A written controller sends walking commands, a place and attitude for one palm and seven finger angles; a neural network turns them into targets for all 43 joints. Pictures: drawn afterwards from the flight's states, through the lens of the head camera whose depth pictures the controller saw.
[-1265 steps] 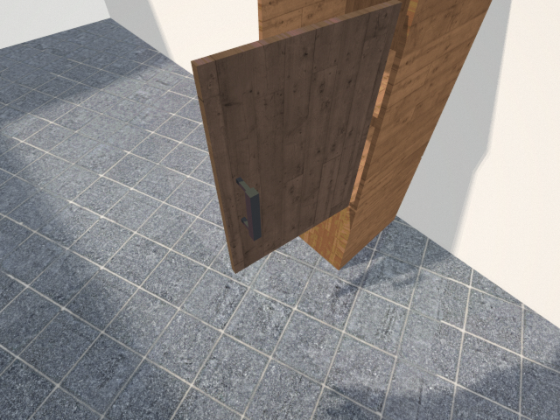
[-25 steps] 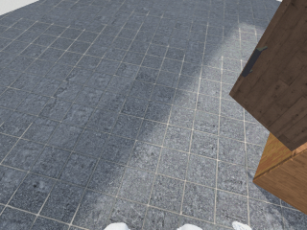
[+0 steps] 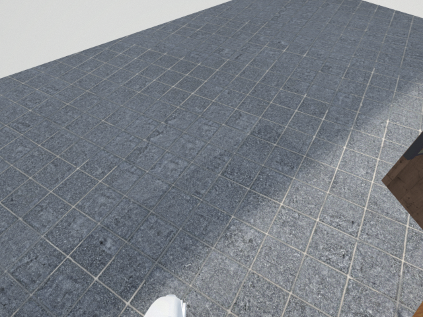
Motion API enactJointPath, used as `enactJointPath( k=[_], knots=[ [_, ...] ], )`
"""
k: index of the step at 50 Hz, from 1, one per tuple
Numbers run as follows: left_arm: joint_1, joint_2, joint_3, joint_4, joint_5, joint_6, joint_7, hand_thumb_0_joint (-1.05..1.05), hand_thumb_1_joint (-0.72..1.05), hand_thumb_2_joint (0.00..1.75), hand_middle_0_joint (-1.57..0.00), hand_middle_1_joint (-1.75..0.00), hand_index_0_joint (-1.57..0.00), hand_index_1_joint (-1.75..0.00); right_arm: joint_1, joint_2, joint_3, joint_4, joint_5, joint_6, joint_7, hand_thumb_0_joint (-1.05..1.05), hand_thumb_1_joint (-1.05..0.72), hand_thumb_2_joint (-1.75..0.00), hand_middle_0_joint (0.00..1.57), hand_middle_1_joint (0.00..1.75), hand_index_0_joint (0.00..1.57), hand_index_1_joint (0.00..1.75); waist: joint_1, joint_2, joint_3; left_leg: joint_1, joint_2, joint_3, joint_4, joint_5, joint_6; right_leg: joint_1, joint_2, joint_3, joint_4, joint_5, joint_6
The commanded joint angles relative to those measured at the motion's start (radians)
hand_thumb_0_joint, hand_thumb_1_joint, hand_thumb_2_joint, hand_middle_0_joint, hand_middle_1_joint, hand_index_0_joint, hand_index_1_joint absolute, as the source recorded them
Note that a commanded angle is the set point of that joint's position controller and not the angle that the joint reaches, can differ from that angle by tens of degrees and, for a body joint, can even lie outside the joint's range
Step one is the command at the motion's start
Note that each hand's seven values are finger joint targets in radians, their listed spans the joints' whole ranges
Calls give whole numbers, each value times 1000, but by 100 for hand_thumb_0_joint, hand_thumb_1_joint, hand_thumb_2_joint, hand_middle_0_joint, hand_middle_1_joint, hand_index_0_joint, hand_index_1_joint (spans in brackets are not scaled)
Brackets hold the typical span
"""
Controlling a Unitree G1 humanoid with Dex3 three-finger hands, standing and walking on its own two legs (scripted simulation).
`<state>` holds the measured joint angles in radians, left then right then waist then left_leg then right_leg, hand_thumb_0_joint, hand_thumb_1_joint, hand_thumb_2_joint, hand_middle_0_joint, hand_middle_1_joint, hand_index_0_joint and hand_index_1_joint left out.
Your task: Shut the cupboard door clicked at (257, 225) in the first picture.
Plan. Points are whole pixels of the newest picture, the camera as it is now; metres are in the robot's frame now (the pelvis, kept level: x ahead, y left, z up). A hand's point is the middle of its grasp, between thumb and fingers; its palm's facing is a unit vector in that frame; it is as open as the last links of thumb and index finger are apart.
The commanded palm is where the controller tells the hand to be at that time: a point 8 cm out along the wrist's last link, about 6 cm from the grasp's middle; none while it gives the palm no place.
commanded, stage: walk to a spot facing it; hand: left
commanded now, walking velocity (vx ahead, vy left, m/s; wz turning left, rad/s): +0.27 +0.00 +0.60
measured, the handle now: out of the picture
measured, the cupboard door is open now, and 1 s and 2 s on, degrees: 67 67 67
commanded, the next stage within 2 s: turn to face it in 0.28 s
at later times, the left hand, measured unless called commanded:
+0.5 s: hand (97, 305) +0.17 +0.27 -0.16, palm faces +0.26 -0.93 -0.25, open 7.4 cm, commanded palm none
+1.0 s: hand (132, 263) +0.27 +0.22 -0.17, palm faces +0.07 -0.97 -0.22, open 7.3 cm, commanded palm none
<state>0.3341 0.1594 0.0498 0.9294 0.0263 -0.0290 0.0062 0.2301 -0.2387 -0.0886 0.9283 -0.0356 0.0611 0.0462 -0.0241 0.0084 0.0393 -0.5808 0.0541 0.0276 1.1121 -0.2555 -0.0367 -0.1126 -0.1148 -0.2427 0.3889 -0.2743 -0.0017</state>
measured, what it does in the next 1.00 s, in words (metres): walks ahead: left foot, then right foot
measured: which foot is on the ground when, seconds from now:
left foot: up 0.00-0.18, down 0.20-0.62, up 0.64-1.00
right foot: down 0.00-0.22, up 0.24-0.60, down 0.62-1.00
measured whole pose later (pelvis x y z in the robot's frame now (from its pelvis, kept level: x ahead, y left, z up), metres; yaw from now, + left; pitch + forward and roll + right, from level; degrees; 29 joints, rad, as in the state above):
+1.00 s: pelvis +0.23 +0.03 -0.01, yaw -1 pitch +2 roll +1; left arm 0.24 0.16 0.07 0.95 0.02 0.03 0.01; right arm 0.14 -0.22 -0.06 0.94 -0.02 0.05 -0.03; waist 0.03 0.00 0.06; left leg -0.44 0.03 -0.02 0.90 -0.38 -0.06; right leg -0.31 0.09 0.07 0.40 -0.12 -0.07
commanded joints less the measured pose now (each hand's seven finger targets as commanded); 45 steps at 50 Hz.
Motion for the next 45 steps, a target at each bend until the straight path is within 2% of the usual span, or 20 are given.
enactJointPath(
  k=[1, 6, 8, 9, 10, 11, 12, 13, 15, 17, 24, 29, 30, 31, 32, 33, 34, 38, 41, 45],
  knots=[
    [113, 168, 53, -11, 7, -38, 13, 0, 90, 90, -20, -30, -20, -30, -181, -2, 20, -116, 5, -42, 13, 0, -90, -90, 20, 30, 20, 30, 78, -154, 22, -154, 27, 49, -191, -32, 9, 204, -245, 92, -152, 244, -82],
    [106, 211, 64, 3, 10, -35, 6, 0, 90, 90, -20, -30, -20, -30, -199, -10, 29, -132, 7, -63, 18, 0, -90, -90, 20, 30, 20, 30, 78, -178, 21, 28, 7, 115, -446, -117, 54, 184, -311, 35, -41, 412, -82],
    [65, 235, 69, -2, 2, -35, 2, 0, 90, 90, -20, -30, -20, -30, -62, -46, 17, -100, 1, -72, 10, 0, -90, -90, 20, 30, 20, 30, -2, -131, -46, 283, -60, 160, -542, -72, 81, 88, -278, -51, 168, 534, -49],
    [58, 228, 66, -11, -5, -33, -4, 0, 90, 90, -20, -30, -20, -30, 70, -96, 3, -64, -3, -76, 2, 0, -90, -90, 20, 30, 20, 30, -69, -42, -131, 525, -58, 133, -617, -5, 95, -39, -233, -88, 378, 448, -15],
    [60, 168, 60, -47, -12, -28, -19, 0, 90, 90, -20, -30, -20, -30, 197, -234, -32, -37, -10, -83, -11, 0, -90, -90, 20, 30, 20, 30, -123, 256, -228, 772, 205, -264, -675, 12, 187, -351, -88, -83, 688, -70, 51],
    [-64, 159, 41, -119, -9, -19, -21, 0, 90, 90, -20, -30, -20, -30, 292, -298, -47, -11, 3, -81, -32, 0, -90, -90, 20, 30, 20, 30, -171, 295, -248, 867, 351, -521, -772, 184, 274, -596, -4, 65, 868, -348, 61],
    [-145, 166, 41, -152, -8, -12, -15, 0, 90, 90, -20, -30, -20, -30, 292, -289, -41, 6, 9, -75, -44, 0, -90, -90, 20, 30, 20, 30, -158, 153, -175, 813, 391, -498, -791, 229, 293, -653, -36, 165, 935, -295, 45],
    [-132, 157, 52, -146, -3, -17, -9, 0, 90, 90, -20, -30, -20, -30, 224, -249, -22, -14, 6, -81, -41, 0, -90, -90, 20, 30, 20, 30, -116, 70, -119, 614, 365, -415, -817, 57, 256, -576, -51, 176, 919, -253, 34],
    [-69, 137, 50, -82, 6, 5, -14, 0, 90, 90, -20, -30, -20, -30, 38, -159, 8, -67, 6, -91, -52, 0, -90, -90, 20, 30, 20, 30, -35, 168, -33, 387, 263, -301, -866, -106, 198, -502, -84, 220, 848, -125, 42],
    [-18, 111, 48, -55, 10, 19, -22, 0, 90, 90, -20, -30, -20, -30, 5, -124, 22, -65, 3, -102, -60, 0, -90, -90, 20, 30, 20, 30, 2, 137, -18, 342, 210, -230, -877, -31, 197, -463, -55, 211, 789, -57, 51],
    [-66, 62, 15, -42, 0, 42, -12, 0, 90, 90, -20, -30, -20, -30, 25, -74, 32, 0, 5, -97, -71, 0, -90, -90, 20, 30, 20, 30, 33, 77, 24, 290, 189, -90, -890, 79, 208, -321, 9, 195, 427, 53, 42],
    [21, 96, 34, -14, 2, 45, -15, 0, 90, 90, -20, -30, -20, -30, -18, -86, 22, 13, 8, -72, -71, 0, -90, -90, 20, 30, 20, 30, 90, 46, 40, 210, 179, 8, -722, -45, 142, -85, 71, 188, 219, 129, 26],
    [65, 134, 43, -7, 4, 37, -13, 0, 90, 90, -20, -30, -20, -30, -12, -71, 21, 14, 13, -66, -67, 0, -90, -90, 20, 30, 20, 30, 109, -40, 32, 185, 123, 55, -609, -110, 104, -40, 49, 262, 151, 159, 12],
    [84, 193, 51, -6, 12, 24, -8, 0, 90, 90, -20, -30, -20, -30, 9, -31, 24, 4, 17, -61, -63, 0, -90, -90, 20, 30, 20, 30, 109, -232, 31, 124, -10, 135, -383, -259, 48, -38, -91, 495, 2, 230, -52],
    [100, 256, 58, -9, 4, 19, -4, 0, 90, 90, -20, -30, -20, -30, 36, -9, 26, -14, 18, -51, -61, 0, -90, -90, 20, 30, 20, 30, 101, -373, -5, 71, -85, 110, -122, -427, 25, -30, -248, 715, -140, 300, -164],
    [70, 256, 56, -25, -5, 22, 2, 0, 90, 90, -20, -30, -20, -30, 48, -29, 24, -16, 16, -39, -65, 0, -90, -90, 20, 30, 20, 30, 73, -269, -26, 85, -51, -4, -28, -384, 23, -73, -259, 741, -182, 158, -196],
    [-8, 221, 63, -36, -6, 18, 13, 0, 90, 90, -20, -30, -20, -30, 45, -41, 21, -7, 14, -38, -67, 0, -90, -90, 20, 30, 20, 30, 47, -323, -34, 24, -35, -38, 21, -282, 18, -53, -207, 756, -202, 142, -164],
    [-70, 156, 60, -49, -10, 21, 19, 0, 90, 90, -20, -30, -20, -30, 10, -35, 22, 7, 15, -33, -66, 0, -90, -90, 20, 30, 20, 30, 28, -98, -138, 73, -6, -44, 11, -110, -8, -26, -98, 539, -116, 278, -149],
    [-53, 164, 62, -39, -6, 20, 19, 0, 90, 90, -20, -30, -20, -30, -3, -17, 24, -3, 13, -26, -68, 0, -90, -90, 20, 30, 20, 30, 33, -49, -144, 56, -11, -43, -55, -96, -20, 15, -87, 532, -102, 343, -154],
    [-30, 176, 66, -26, -1, 26, 14, 0, 90, 90, -20, -30, -20, -30, -54, -25, 21, -35, 16, -26, -72, 0, -90, -90, 20, 30, 20, 30, 56, -90, -120, 50, -19, -53, -148, -119, -28, 17, -82, 583, -104, 325, -166]
  ],
)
